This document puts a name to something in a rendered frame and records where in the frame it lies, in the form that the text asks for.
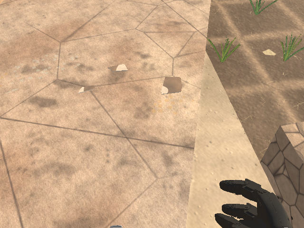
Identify right robot hand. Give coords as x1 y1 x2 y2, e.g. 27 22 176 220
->
215 179 293 228

